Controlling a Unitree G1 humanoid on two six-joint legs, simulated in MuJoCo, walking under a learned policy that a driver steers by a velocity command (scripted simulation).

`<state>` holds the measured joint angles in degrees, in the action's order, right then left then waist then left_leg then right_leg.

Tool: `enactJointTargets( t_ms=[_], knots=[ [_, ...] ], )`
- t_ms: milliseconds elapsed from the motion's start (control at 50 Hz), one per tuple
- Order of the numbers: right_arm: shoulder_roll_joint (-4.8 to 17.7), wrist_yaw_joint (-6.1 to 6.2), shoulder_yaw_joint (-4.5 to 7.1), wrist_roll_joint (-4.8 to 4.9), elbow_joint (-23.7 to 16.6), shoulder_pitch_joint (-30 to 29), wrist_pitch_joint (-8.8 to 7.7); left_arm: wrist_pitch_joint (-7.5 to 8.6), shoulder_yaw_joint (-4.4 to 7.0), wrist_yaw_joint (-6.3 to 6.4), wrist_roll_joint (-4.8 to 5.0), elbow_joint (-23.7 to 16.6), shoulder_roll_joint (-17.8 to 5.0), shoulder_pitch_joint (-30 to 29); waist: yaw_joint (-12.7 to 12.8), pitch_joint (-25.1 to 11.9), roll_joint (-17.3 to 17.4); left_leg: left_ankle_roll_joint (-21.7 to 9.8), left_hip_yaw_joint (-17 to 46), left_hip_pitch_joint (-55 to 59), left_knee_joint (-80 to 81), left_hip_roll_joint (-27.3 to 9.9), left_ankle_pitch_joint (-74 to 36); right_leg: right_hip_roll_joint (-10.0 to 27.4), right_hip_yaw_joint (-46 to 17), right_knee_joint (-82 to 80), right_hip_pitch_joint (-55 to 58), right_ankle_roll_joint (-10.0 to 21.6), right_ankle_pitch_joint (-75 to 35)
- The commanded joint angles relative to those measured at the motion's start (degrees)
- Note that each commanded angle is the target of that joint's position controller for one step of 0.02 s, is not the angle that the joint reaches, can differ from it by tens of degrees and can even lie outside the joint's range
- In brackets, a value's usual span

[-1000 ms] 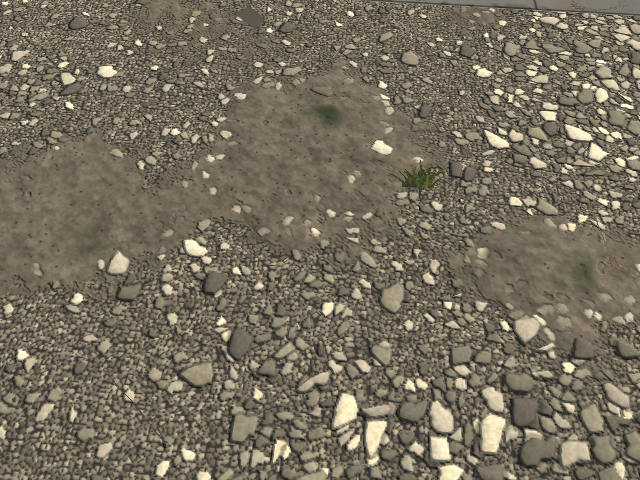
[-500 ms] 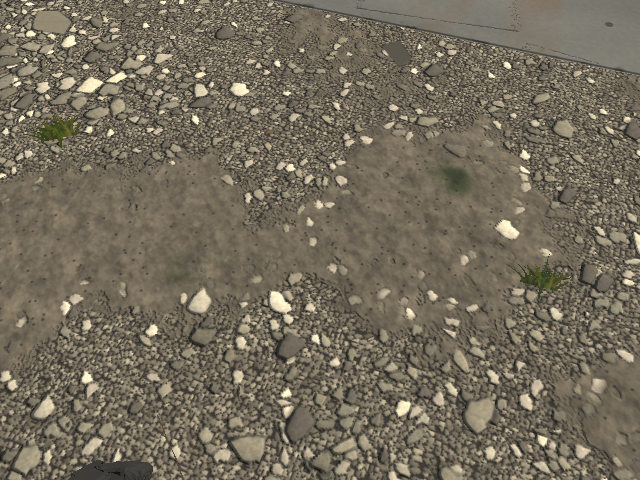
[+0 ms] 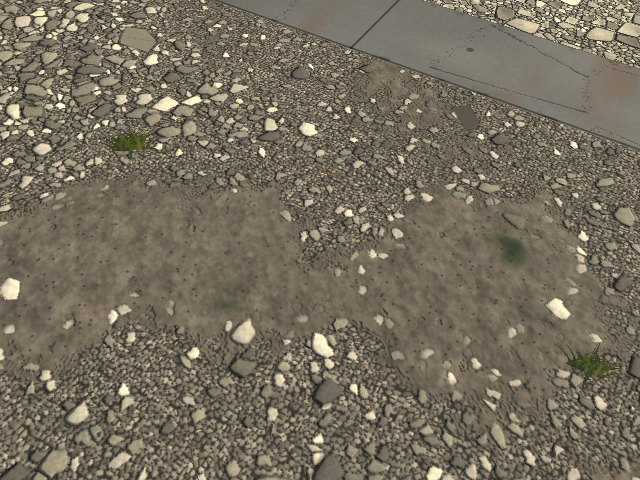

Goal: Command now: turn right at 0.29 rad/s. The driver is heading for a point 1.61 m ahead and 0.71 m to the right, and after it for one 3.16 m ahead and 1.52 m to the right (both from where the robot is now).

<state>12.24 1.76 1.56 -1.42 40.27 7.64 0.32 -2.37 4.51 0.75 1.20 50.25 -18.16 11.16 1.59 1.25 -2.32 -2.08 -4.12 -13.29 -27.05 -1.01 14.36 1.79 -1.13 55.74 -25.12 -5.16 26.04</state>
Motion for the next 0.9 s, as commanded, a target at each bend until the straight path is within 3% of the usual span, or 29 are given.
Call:
enactJointTargets(
  t_ms=[20,100,160,200,220,240,260,280,300,320,340,360,420,480,560,640,680,720,740,760,780,800,820,860,900],
  knots=[
    [10.7,1.29,3.59,0.51,-2.2,0.2,0.06,0.28,0.79,0.33,0.28,-5.0,-3.4,-3.7,-2.8,-3.9,9.4,-11.1,9.4,10.4,6.4,-16.1,-26.8,1.4,0.2,-0.5,-6.8,-1.0,0.4],
    [12.3,1.26,4.59,0.41,-1.5,-0.9,0.87,-0.28,0.28,-0.60,0.17,-6.9,-3.0,-4.0,-3.2,-5.3,10.0,-12.1,8.1,9.8,5.7,-17.8,-29.1,1.5,3.4,-7.5,-1.3,0.0,0.0],
    [13.3,1.08,5.16,1.25,-0.8,-1.9,1.05,-0.53,0.52,-1.51,0.12,-7.6,-3.7,-2.4,-2.2,-5.5,10.5,-11.2,7.1,9.3,4.1,-18.8,-29.4,0.8,5.4,-13.4,2.4,2.2,-1.9],
    [13.5,1.15,5.37,2.29,-0.3,-3.6,1.20,-0.63,0.82,-2.09,-0.02,-7.0,-3.6,0.8,0.2,-5.8,10.4,-8.0,4.3,6.9,0.3,-17.7,-26.1,-0.7,7.3,-23.5,8.6,4.8,-9.8],
    [12.6,1.04,5.33,2.64,1.0,-1.5,1.20,-0.58,1.33,-1.94,-0.38,-6.7,-4.8,2.3,0.7,-5.9,8.3,-4.4,1.6,4.0,-3.8,-15.5,-19.1,-1.5,5.8,-30.0,13.5,6.8,-17.2],
    [10.3,0.72,4.92,1.34,1.2,0.5,0.99,-0.45,2.79,-1.12,-0.51,-7.0,-9.9,3.4,-0.6,-6.1,-3.2,1.3,-4.2,-6.1,-15.9,-10.2,-5.0,6.0,-6.6,-34.3,21.7,10.7,-34.9],
    [7.5,0.79,3.71,-0.77,-3.0,-5.4,0.63,0.20,4.05,-0.78,-1.52,-7.9,-16.4,4.5,0.7,-4.9,-16.8,6.5,-3.6,-23.4,-29.8,0.3,23.6,20.0,-27.3,-35.1,26.8,22.6,-53.6],
    [9.5,1.00,4.32,0.06,-3.3,-8.9,0.43,1.62,3.29,-1.26,-3.09,-8.6,-13.8,5.7,3.8,-8.9,-8.0,6.3,5.8,-25.0,-39.7,0.9,27.4,21.3,-28.4,-36.4,26.3,27.4,-49.1],
    [10.7,0.92,4.83,1.51,-2.7,-8.0,0.54,2.76,2.75,-1.29,-2.85,-9.0,-12.3,2.8,1.8,-7.1,-5.1,5.4,7.8,-26.1,-42.0,-0.2,22.7,18.5,-23.3,-36.6,24.9,25.0,-44.3],
    [11.1,1.23,5.20,1.70,-1.3,-6.4,0.66,3.19,2.65,-0.82,-1.55,-9.5,-11.1,-0.7,0.0,-5.3,-2.6,5.2,8.3,-26.7,-40.9,-1.1,17.2,14.9,-19.4,-36.3,23.7,21.5,-39.0],
    [11.9,1.66,5.54,1.22,-0.6,-5.6,0.82,3.07,1.97,-0.33,-0.33,-10.0,-9.0,-3.1,-0.9,-4.2,-2.3,5.4,8.8,-26.9,-39.0,-1.6,13.4,13.4,-17.7,-36.4,22.6,19.3,-37.1],
    [12.0,1.81,5.70,0.92,-0.2,-4.8,0.74,2.79,1.54,0.17,-0.05,-10.4,-8.1,-3.8,-1.6,-4.4,-3.1,5.9,8.8,-24.4,-38.7,-1.2,10.3,11.8,-16.3,-36.7,20.6,18.5,-37.2],
    [10.5,1.61,5.50,1.34,0.4,-3.0,0.15,2.30,1.53,0.81,-0.58,-10.7,-8.3,-2.1,-1.6,-5.9,-3.3,6.8,8.5,-22.5,-35.2,0.4,5.7,9.9,-15.4,-36.8,21.2,18.5,-37.0],
    [9.7,1.58,5.09,1.42,0.0,-4.4,-0.23,1.85,1.90,1.20,-0.36,-10.9,-9.4,-1.2,-0.6,-5.1,-4.2,7.8,9.1,-21.8,-26.5,0.9,4.2,9.1,-17.0,-36.7,21.6,18.1,-31.7],
    [10.0,0.99,4.93,1.59,-0.2,-5.0,-0.86,1.31,2.28,1.08,-0.51,-11.7,-10.4,-2.2,0.1,-3.7,-6.0,8.1,9.6,-16.8,-18.2,1.8,4.0,8.0,-20.3,-36.6,17.2,18.2,-23.9],
    [10.8,0.06,5.03,1.97,-0.3,-4.0,-2.11,0.70,2.37,0.60,-0.45,-12.7,-10.6,-3.6,0.1,-4.6,-6.9,7.2,9.8,-11.6,-11.9,3.1,5.9,7.7,-24.9,-34.2,16.4,18.2,-28.3],
    [11.1,-0.52,5.09,2.14,-0.1,-2.4,-2.77,0.36,2.27,0.61,-0.11,-13.3,-10.3,-4.6,-0.7,-5.5,-7.2,6.4,9.7,-8.4,-6.4,3.6,5.0,7.2,-27.3,-32.1,17.3,17.4,-32.8],
    [11.4,-1.03,5.37,2.14,1.2,1.6,-3.32,-0.13,1.92,1.05,0.60,-14.2,-9.5,-6.4,-3.4,-6.1,-6.5,4.8,8.8,-0.2,6.4,3.0,-5.7,4.3,-27.1,-28.8,15.4,14.3,-30.8],
    [14.2,-0.85,6.01,1.49,1.3,3.0,-3.25,-0.11,1.34,1.23,0.30,-14.5,-7.5,-4.8,-2.8,-7.6,-2.5,2.4,13.5,6.8,8.4,-3.7,-11.7,1.5,-24.5,-24.2,10.6,11.3,-21.4],
    [18.7,-0.32,6.64,0.41,0.4,0.6,-2.60,0.22,0.55,0.97,-0.31,-14.9,-4.4,-0.8,1.6,-7.6,13.2,-4.4,26.2,12.1,8.1,-15.3,-26.5,-7.2,-14.0,-12.7,0.9,7.6,0.7],
    [16.9,-0.59,6.23,-1.14,0.1,1.4,-2.43,0.64,1.84,0.92,-0.20,-15.0,-8.6,-0.7,-0.1,-6.9,17.2,-13.1,34.1,10.1,8.8,-22.3,-31.3,-9.0,-9.1,0.1,-5.8,4.8,13.9],
    [14.1,-0.60,5.28,-0.61,-0.9,-0.3,-2.51,0.64,3.10,0.85,-0.20,-13.8,-12.1,0.9,0.4,-5.9,12.1,-13.9,30.2,8.5,8.4,-21.8,-29.2,-5.7,-9.2,8.6,-6.7,3.3,10.8],
    [12.1,-0.45,4.71,0.10,-1.2,-2.0,-2.39,0.28,3.44,0.87,-0.08,-12.8,-11.9,0.8,0.8,-4.8,9.8,-11.5,24.6,7.4,7.7,-17.5,-25.6,-5.0,-8.5,11.5,-6.8,2.2,7.1],
    [11.2,-0.20,4.10,1.35,-1.1,-2.8,-2.05,-0.68,2.72,1.10,-0.22,-12.2,-8.6,0.6,0.0,-2.9,9.6,-9.7,19.0,6.8,7.6,-13.5,-22.5,-4.8,-7.9,13.2,-7.9,0.3,2.1],
    [11.7,0.09,3.99,1.05,-0.4,-1.1,-1.57,-0.64,1.82,0.88,0.13,-13.2,-6.2,-1.1,-1.2,-2.9,11.1,-10.3,15.3,7.2,8.1,-11.7,-24.2,-5.0,-5.4,8.9,-6.6,-0.5,0.3]
  ],
)
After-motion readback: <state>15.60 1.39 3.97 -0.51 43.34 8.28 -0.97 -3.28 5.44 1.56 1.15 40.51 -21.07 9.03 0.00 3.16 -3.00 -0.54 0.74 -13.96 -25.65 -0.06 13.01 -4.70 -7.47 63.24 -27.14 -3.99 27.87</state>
